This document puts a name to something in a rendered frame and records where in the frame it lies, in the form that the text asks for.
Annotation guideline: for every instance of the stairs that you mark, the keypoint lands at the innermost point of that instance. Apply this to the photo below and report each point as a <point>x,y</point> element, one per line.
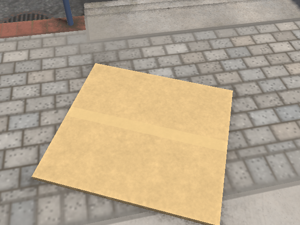
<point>114,6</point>

